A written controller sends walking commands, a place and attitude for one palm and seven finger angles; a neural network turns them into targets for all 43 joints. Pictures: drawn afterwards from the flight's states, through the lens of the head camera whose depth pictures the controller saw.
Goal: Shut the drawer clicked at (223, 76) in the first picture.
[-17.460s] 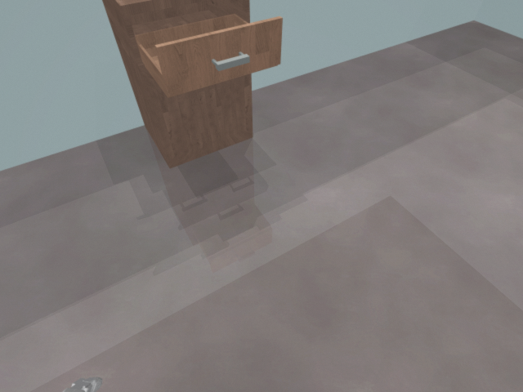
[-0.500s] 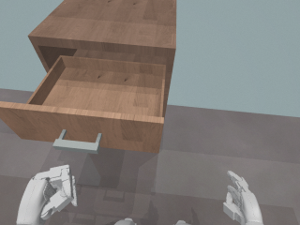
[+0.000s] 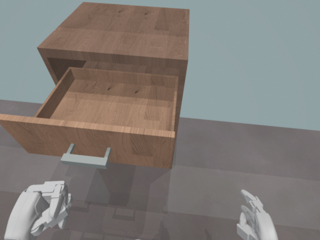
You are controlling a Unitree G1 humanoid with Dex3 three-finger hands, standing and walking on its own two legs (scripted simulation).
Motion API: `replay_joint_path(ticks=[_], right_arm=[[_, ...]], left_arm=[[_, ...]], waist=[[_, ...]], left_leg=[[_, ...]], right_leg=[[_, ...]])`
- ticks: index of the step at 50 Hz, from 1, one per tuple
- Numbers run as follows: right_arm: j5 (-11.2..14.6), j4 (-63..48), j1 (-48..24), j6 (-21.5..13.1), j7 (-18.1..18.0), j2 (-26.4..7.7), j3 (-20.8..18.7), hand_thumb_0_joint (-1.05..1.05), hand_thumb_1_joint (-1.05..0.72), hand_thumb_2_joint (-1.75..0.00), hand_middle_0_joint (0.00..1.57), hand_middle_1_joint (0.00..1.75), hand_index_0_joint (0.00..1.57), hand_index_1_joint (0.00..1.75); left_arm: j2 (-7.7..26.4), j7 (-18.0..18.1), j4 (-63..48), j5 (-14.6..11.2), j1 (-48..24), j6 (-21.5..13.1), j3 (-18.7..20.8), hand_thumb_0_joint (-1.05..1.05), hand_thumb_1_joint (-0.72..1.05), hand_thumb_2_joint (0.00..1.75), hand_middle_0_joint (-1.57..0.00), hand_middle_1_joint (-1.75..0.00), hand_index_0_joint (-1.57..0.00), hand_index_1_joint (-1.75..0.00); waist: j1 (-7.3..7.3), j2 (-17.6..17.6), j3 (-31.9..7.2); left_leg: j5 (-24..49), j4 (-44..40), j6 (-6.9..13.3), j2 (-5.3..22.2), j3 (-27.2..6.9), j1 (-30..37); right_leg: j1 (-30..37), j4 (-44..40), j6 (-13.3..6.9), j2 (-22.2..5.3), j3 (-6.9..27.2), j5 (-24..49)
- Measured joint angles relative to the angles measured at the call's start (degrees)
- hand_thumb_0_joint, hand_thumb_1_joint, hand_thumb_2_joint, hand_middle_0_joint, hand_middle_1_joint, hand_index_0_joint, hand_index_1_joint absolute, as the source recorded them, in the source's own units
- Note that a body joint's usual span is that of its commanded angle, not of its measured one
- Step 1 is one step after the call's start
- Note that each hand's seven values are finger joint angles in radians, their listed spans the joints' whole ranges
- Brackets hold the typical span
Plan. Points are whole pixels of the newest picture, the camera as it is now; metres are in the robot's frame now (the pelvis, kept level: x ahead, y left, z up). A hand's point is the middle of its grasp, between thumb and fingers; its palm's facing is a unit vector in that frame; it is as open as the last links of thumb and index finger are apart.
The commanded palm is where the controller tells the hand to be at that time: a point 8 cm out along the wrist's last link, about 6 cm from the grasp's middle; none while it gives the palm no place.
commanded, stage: raise the hand and make a fist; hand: left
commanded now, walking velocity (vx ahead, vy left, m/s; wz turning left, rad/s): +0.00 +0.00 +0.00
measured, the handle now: (87, 154) +0.34 +0.24 -0.03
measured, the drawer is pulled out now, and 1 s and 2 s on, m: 0.30 0.30 0.30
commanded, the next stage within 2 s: bring the fist close to the handle in 0.18 s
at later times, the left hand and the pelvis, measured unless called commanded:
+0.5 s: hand (70, 209) +0.18 +0.20 +0.05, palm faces +0.01 -1.00 -0.08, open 3.2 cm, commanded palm +0.15 +0.26 +0.05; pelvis -0.01 -0.01 -0.01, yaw +0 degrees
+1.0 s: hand (83, 194) +0.22 +0.21 +0.00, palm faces -0.04 -1.00 -0.06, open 3.2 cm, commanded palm +0.21 +0.26 +0.00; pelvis -0.02 -0.01 -0.04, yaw -1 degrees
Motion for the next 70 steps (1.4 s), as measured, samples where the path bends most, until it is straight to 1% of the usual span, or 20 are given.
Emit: replay_joint_path(ticks=[6,10,16,20,28,32,43,52,60,65,70], right_arm=[[0.2,0.2,0.1,-0.3,-0.1,-0.2,-0.4,0.01,-0.9,-0.9,0.2,0.3,0.21,0.3],[0.2,0.3,-0.1,-0.7,-0.3,-0.4,-0.1,0.01,-0.91,-0.9,0.2,0.3,0.21,0.3],[0.1,0.6,-0.4,-1.1,-0.2,0.0,0.3,0.01,-0.9,-0.9,0.2,0.3,0.21,0.3],[-0.2,0.6,-0.7,-1.0,-0.1,0.3,0.5,0.01,-0.9,-0.9,0.21,0.3,0.21,0.3],[-0.7,0.7,-1.1,-0.8,0.0,-0.3,0.6,0.01,-0.9,-0.9,0.21,0.3,0.21,0.3],[-0.9,1.1,-1.2,-0.4,0.0,-0.5,0.4,0.01,-0.9,-0.9,0.21,0.3,0.21,0.3],[-1.1,1.4,-1.1,0.7,0.0,-1.0,0.0,0.01,-0.9,-0.9,0.21,0.3,0.21,0.3],[-1.3,1.0,-1.2,1.6,0.4,-1.1,0.1,0.01,-0.91,-0.9,0.21,0.3,0.21,0.3],[-1.6,0.6,-1.8,2.9,0.8,-1.1,0.3,0.01,-0.9,-0.9,0.21,0.3,0.21,0.3],[-1.7,0.6,-2.3,3.6,0.9,-1.1,0.4,0.01,-0.9,-0.9,0.21,0.3,0.21,0.3],[-1.5,0.4,-2.7,4.7,1.0,-1.1,0.4,0.01,-0.91,-0.9,0.21,0.3,0.21,0.3]], left_arm=[[0.3,0.8,0.7,0.0,0.0,-0.9,0.9,0.01,0.9,0.9,-1.4,-1.6,-1.4,-1.6],[0.5,0.7,1.4,-0.3,-0.9,-1.6,0.9,0.01,0.9,0.9,-1.4,-1.6,-1.4,-1.6],[0.2,0.4,1.8,0.0,-1.8,-0.8,0.4,0.01,0.9,0.9,-1.4,-1.6,-1.4,-1.6],[-0.1,0.3,3.4,0.1,-2.9,-1.1,0.3,0.01,0.9,0.9,-1.4,-1.6,-1.4,-1.6],[-0.2,-0.7,7.9,0.4,-7.0,-3.3,0.5,0.01,0.9,0.9,-1.4,-1.6,-1.4,-1.6],[0.1,-1.4,10.2,0.2,-9.3,-4.2,1.0,0.01,0.9,0.9,-1.4,-1.6,-1.4,-1.6],[0.9,-2.3,15.5,-0.2,-15.1,-5.4,2.1,0.01,0.9,0.9,-1.4,-1.6,-1.4,-1.6],[0.6,-1.8,18.2,0.3,-18.8,-6.3,1.5,0.01,0.9,0.9,-1.4,-1.6,-1.4,-1.6],[0.5,-0.7,20.2,1.3,-21.7,-7.6,0.8,0.01,0.9,0.9,-1.4,-1.6,-1.4,-1.6],[0.7,-0.8,21.9,1.5,-24.1,-8.1,0.9,0.01,0.9,0.9,-1.4,-1.6,-1.4,-1.6],[1.3,-1.1,22.1,1.1,-25.4,-7.4,1.7,0.01,0.9,0.9,-1.4,-1.6,-1.4,-1.6]], waist=[[-0.24,-0.3,0.2],[-0.17,-0.1,0.5],[-0.17,0.3,0.4],[-0.22,0.2,0.2],[-0.18,-0.2,0.3],[-0.44,-0.4,0.1],[-1.24,-0.6,-0.6],[-1.54,-0.7,-1.2],[-1.56,-0.8,-1.8],[-1.55,-1.0,-2.2],[-1.72,-1.1,-2.0]], left_leg=[[0.2,0.2,-0.2,0.2,0.0,-0.1],[0.2,0.5,-0.2,0.2,-0.2,-0.4],[0.4,0.3,-0.3,0.2,-0.2,-0.3],[0.5,0.5,-0.4,0.1,-0.2,-0.9],[-0.3,3.3,-0.6,0.2,-0.4,-4.6],[-0.8,4.9,-0.7,0.3,-0.4,-6.6],[-2.2,8.9,-0.6,0.5,-0.1,-12.2],[-3.2,12.1,-0.3,0.4,0.4,-16.6],[-4.0,15.0,-0.1,0.3,0.6,-20.6],[-4.6,17.0,0.0,0.3,0.7,-23.3],[-5.0,18.3,0.1,0.5,0.7,-24.7]], right_leg=[[-0.2,0.2,-0.2,0.2,0.0,0.2],[-0.3,0.4,-0.3,0.2,-0.2,0.2],[-0.3,0.3,-0.4,0.2,-0.2,0.3],[-1.0,0.8,-0.5,0.1,-0.2,0.2],[-4.7,3.7,-0.7,0.0,-0.5,-0.6],[-6.8,5.2,-0.9,0.0,-0.5,-1.1],[-12.5,9.3,-0.9,0.1,-0.4,-2.3],[-17.1,12.7,-0.7,-0.2,0.0,-3.2],[-21.2,15.6,-0.6,-0.4,0.1,-4.0],[-23.9,17.6,-0.6,-0.5,0.1,-4.5],[-25.3,18.7,-0.5,-0.4,0.1,-4.8]])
